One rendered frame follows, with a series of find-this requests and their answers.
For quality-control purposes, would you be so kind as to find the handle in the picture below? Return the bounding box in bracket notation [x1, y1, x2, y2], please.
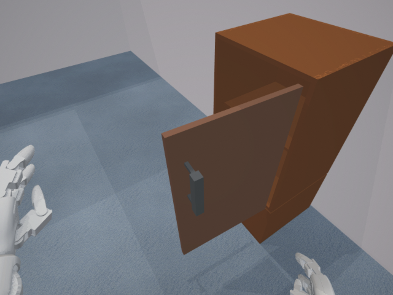
[184, 161, 204, 216]

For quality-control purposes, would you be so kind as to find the robot right hand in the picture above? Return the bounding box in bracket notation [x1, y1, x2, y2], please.
[290, 253, 335, 295]

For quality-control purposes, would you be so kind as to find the robot left forearm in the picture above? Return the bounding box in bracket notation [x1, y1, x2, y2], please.
[0, 254, 23, 295]

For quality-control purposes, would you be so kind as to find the cupboard door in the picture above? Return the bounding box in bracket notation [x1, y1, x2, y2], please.
[161, 84, 303, 255]

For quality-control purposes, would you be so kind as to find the robot left hand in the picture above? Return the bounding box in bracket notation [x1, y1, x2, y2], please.
[0, 145, 52, 255]

